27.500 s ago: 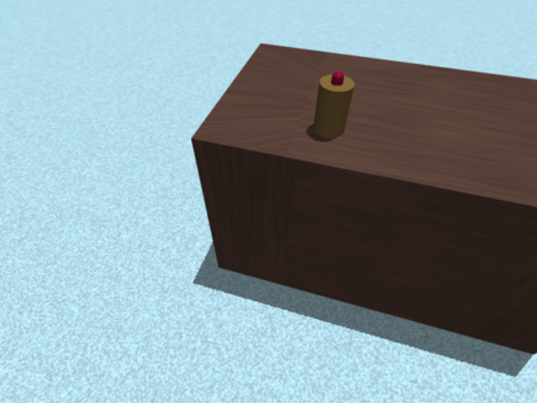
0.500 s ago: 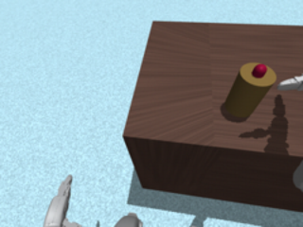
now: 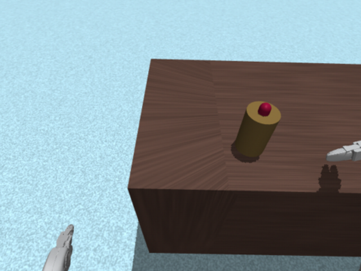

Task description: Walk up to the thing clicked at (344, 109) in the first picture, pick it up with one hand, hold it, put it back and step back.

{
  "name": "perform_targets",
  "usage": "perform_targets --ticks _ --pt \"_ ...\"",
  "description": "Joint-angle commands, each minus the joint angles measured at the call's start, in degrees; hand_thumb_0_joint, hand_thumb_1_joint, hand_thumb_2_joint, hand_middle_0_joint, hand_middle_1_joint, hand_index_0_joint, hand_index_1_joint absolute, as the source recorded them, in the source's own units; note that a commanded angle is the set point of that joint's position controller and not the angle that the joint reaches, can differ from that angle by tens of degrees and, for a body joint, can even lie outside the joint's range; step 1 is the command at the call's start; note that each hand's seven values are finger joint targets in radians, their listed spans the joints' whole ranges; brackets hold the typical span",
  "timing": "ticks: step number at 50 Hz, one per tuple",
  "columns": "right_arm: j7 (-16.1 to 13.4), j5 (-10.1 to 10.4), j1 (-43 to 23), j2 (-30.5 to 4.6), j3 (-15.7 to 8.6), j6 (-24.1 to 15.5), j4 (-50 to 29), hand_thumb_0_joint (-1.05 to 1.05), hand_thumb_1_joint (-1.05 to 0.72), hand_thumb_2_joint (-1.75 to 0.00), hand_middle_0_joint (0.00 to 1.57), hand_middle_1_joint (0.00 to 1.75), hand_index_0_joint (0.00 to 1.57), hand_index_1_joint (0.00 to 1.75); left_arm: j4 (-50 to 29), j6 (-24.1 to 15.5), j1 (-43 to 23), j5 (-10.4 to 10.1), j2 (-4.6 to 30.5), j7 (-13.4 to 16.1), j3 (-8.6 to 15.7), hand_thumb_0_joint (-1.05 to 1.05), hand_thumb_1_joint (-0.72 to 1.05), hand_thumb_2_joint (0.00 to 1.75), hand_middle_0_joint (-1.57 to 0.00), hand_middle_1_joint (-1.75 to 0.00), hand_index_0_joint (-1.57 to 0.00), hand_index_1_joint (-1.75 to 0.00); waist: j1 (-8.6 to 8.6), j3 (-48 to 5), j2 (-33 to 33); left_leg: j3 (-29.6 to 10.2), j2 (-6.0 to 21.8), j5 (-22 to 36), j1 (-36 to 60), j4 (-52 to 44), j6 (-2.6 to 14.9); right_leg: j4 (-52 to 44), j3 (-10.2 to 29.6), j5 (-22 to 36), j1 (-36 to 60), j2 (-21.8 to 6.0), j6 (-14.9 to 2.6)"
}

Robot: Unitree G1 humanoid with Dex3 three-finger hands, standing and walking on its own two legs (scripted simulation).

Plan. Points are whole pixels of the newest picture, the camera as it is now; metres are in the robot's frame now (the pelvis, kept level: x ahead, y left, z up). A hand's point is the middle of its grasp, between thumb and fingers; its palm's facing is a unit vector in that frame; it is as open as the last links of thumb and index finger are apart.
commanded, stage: sink last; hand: right
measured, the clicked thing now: (257, 126) +0.49 -0.21 +0.03
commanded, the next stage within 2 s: home in 0.76 s
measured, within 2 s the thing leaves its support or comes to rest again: neither
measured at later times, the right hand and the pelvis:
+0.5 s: hand (336, 252) +0.16 -0.23 +0.10, palm faces +0.34 +0.87 -0.35, open 17.5 cm; pelvis -0.02 +0.02 +0.00, yaw -2 degrees
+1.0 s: hand (354, 263) +0.14 -0.24 +0.11, palm faces +0.38 +0.84 -0.39, open 17.4 cm; pelvis -0.04 +0.02 +0.00, yaw -1 degrees
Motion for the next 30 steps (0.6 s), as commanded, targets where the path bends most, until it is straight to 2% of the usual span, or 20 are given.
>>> perform_targets --ticks 1,2,4,6,8,10,11,12,13,14,15,16,17,18,21,22,24,27,28,30 --pt "0.1 2.5 0.4 -9.8 -1.3 -2.3 -28.9 0.0 0.56 -0.05 0.06 0.05 0.05 0.05 -5.2 -2.0 2.8 -1.0 4.6 -0.4 2.9 0.0 -0.53 0.05 -0.05 -0.04 -0.05 -0.04 -1.38 -10.4 -6.3 3.7 -2.0 18.2 10.2 -2.9 3.0 -6.4 -3.2 28.9 8.4 1.2 -0.17" --pt "0.0 2.8 4.1 -11.7 -4.2 -2.3 -33.5 0.0 0.56 -0.05 0.06 0.05 0.05 0.05 -3.7 -1.4 3.1 -1.1 5.1 -0.6 4.1 0.0 -0.53 0.05 -0.05 -0.04 -0.05 -0.04 -2.21 -10.5 -5.9 3.7 -1.9 19.4 11.5 -3.0 3.0 -6.6 -3.2 29.5 8.1 1.4 -0.14" --pt "-0.2 3.7 8.7 -9.0 -4.0 -2.5 -44.6 0.0 0.54 -0.05 0.06 0.05 0.05 0.05 -4.1 -0.8 0.9 -1.1 4.1 -1.1 3.8 0.0 -0.53 0.05 -0.05 -0.05 -0.05 -0.05 -2.63 -8.7 -5.7 3.8 -1.8 18.6 13.0 -3.9 2.83 -7.5 -3.4 27.6 7.4 1.6 -0.26" --pt "-0.9 4.0 15.6 -8.3 -5.8 -2.5 -50.4 0.0 0.55 -0.05 0.06 0.05 0.05 0.05 -4.7 -0.4 -0.9 -0.9 7.0 -0.4 7.3 0.0 -0.52 0.05 -0.05 -0.05 -0.06 -0.05 -2.25 -7.4 -3.6 3.3 -1.3 18.3 13.9 -4.7 2.4 -8.0 -3.8 24.3 7.5 2.0 -1.0" --pt "-1.3 4.2 22.1 -5.4 -5.3 -2.6 -54.1 0.0 0.55 -0.05 0.06 0.05 0.05 0.05 -6.1 -0.4 -2.4 -0.4 8.0 0.5 8.6 0.0 -0.53 0.05 -0.05 -0.05 -0.05 -0.04 -1.47 -7.5 -1.6 3.3 -1.2 19.2 14.6 -4.6 2.11 -8.0 -3.6 24.4 8.8 2.0 -1.25" --pt "-2.1 4.3 25.2 -4.1 -5.7 -3.5 -59.2 0.0 0.56 -0.05 0.06 0.05 0.05 0.05 -9.9 -0.7 -5.4 -0.1 7.7 1.4 8.5 0.0 -0.52 0.05 -0.05 -0.05 -0.05 -0.04 -2.41 -8.4 0.2 3.0 -0.8 18.7 16.2 -4.7 1.75 -7.8 -3.3 23.4 9.1 2.1 -1.45" --pt "-2.4 4.3 32.1 -1.4 -4.6 -2.9 -55.2 0.0 0.57 -0.04 0.06 0.05 0.05 0.06 -10.9 -0.9 -6.2 0.0 10.0 2.4 10.5 0.0 -0.52 0.04 -0.05 -0.04 -0.05 -0.04 -2.04 -5.9 2.6 3.2 -0.9 16.3 15.3 -5.1 1.58 -8.2 -3.0 21.2 8.1 2.0 -1.63" --pt "-2.5 4.3 33.5 0.2 -3.7 -3.4 -57.6 0.0 0.56 -0.04 0.06 0.06 0.05 0.06 -10.5 -1.1 -6.0 0.2 7.4 2.6 8.3 0.0 -0.51 0.04 -0.05 -0.05 -0.05 -0.04 -2.72 -3.8 2.0 3.0 -0.6 13.4 14.9 -5.9 1.29 -8.7 -3.3 18.0 7.4 2.2 -1.81" --pt "-2.6 4.4 33.6 1.6 -2.8 -4.1 -59.6 0.0 0.57 -0.04 0.06 0.06 0.05 0.06 -10.9 -1.5 -4.9 0.3 5.7 3.0 7.0 0.0 -0.51 0.04 -0.05 -0.05 -0.06 -0.04 -1.99 -2.6 2.0 3.1 -0.7 10.4 13.8 -6.3 1.1 -9.1 -3.3 15.2 7.3 2.1 -1.98" --pt "-2.9 4.4 34.1 3.0 -1.8 -5.2 -65.6 0.0 0.58 -0.04 0.05 0.06 0.05 0.06 -10.5 -1.7 -4.0 0.3 2.6 3.1 4.9 0.0 -0.51 0.04 -0.05 -0.05 -0.05 -0.04 -3.02 -3.2 0.4 2.9 -0.5 9.5 13.9 -6.4 1.23 -9.3 -3.4 14.9 7.7 2.2 -1.87" --pt "-2.8 4.3 40.7 4.6 -1.2 -4.9 -60.6 0.0 0.58 -0.04 0.05 0.06 0.05 0.06 -9.3 -2.0 -2.6 0.4 3.8 3.4 6.2 0.0 -0.5 0.03 -0.05 -0.05 -0.06 -0.04 -2.38 -1.9 1.7 3.0 -0.5 9.0 13.3 -6.4 1.12 -9.3 -3.5 14.4 7.2 2.3 -2.07" --pt "-2.5 4.4 44.0 6.7 0.8 -4.7 -62.0 0.0 0.59 -0.04 0.05 0.06 0.05 0.06 -7.9 -2.3 -0.5 0.4 2.4 3.4 5.1 0.0 -0.5 0.03 -0.05 -0.05 -0.06 -0.04 -2.46 0.1 0.5 3.3 -0.6 8.8 12.5 -6.4 1.23 -9.6 -3.5 14.2 6.8 2.3 -1.97" --pt "-2.1 4.5 43.8 8.5 3.1 -5.7 -66.6 0.0 0.57 -0.05 0.05 0.06 0.05 0.06 -7.6 -2.7 -0.9 0.5 0.1 2.9 2.8 0.0 -0.49 0.03 -0.05 -0.05 -0.06 -0.04 -2.74 0.9 -0.8 3.3 -0.5 7.9 11.8 -6.0 1.32 -9.7 -3.7 13.3 6.2 2.4 -1.81" --pt "-2.2 4.5 46.5 7.8 1.6 -5.9 -67.0 0.0 0.58 -0.04 0.05 0.06 0.05 0.06 -8.3 -3.2 -0.7 0.5 1.8 3.3 5.0 0.0 -0.49 0.03 -0.05 -0.05 -0.06 -0.04 -2.66 -0.2 -0.6 3.6 -0.8 8.7 11.7 -5.5 1.38 -9.3 -3.5 14.5 6.6 2.3 -1.82" --pt "-2.1 4.6 51.0 8.0 1.6 -6.3 -70.7 0.0 0.56 -0.05 0.05 0.06 0.05 0.06 -7.3 -4.2 0.1 0.7 1.9 3.1 5.3 0.0 -0.5 0.03 -0.05 -0.06 -0.06 -0.05 -2.85 1.5 -1.0 3.7 -0.7 6.9 10.8 -5.5 1.28 -9.4 -3.6 12.2 4.9 2.6 -1.92" --pt "-2.2 4.6 52.4 7.4 0.5 -6.7 -71.7 0.0 0.56 -0.05 0.05 0.06 0.05 0.06 -7.6 -4.6 0.0 0.8 3.6 3.3 7.0 0.0 -0.5 0.04 -0.05 -0.06 -0.06 -0.05 -2.75 1.6 -2.4 3.4 -0.4 6.9 10.7 -5.5 1.27 -9.2 -3.8 11.9 5.0 2.8 -1.85" --pt "-2.5 4.6 48.8 7.5 0.8 -6.9 -71.4 0.0 0.56 -0.05 0.05 0.06 0.05 0.06 -7.4 -5.4 -0.7 1.2 6.4 4.1 10.0 0.0 -0.5 0.04 -0.05 -0.06 -0.06 -0.05 -0.68 2.2 0.2 3.5 -0.5 5.2 9.5 -5.8 0.98 -9.2 -3.2 9.5 5.6 2.6 -2.07" --pt "-2.7 4.1 51.0 8.4 0.7 -6.9 -68.3 0.0 0.56 -0.05 0.05 0.06 0.05 0.06 -6.7 -6.2 -1.1 1.5 4.8 4.4 9.2 0.0 -0.51 0.04 -0.05 -0.05 -0.06 -0.05 -1.74 4.4 1.1 3.2 0.0 1.8 8.6 -6.7 0.79 -8.8 -3.1 6.4 4.1 3.0 -2.29" --pt "-2.8 4.0 53.0 8.7 0.4 -6.9 -64.1 0.0 0.55 -0.05 0.05 0.06 0.05 0.06 -5.1 -6.3 -0.6 1.6 5.0 4.5 9.8 0.0 -0.51 0.04 -0.05 -0.05 -0.06 -0.05 -1.73 5.8 3.1 3.2 0.1 0.8 8.4 -7.1 0.69 -8.7 -3.1 5.9 3.7 3.0 -2.42" --pt "-2.6 3.9 50.7 8.5 0.4 -8.2 -67.5 0.0 0.54 -0.05 0.05 0.06 0.05 0.06 -7.1 -7.3 -3.2 1.8 4.6 4.4 9.2 0.0 -0.51 0.04 -0.06 -0.05 -0.06 -0.05 -2.65 4.2 3.2 2.6 0.5 -1.0 8.9 -7.4 0.69 -8.6 -3.0 5.2 3.8 3.0 -2.22"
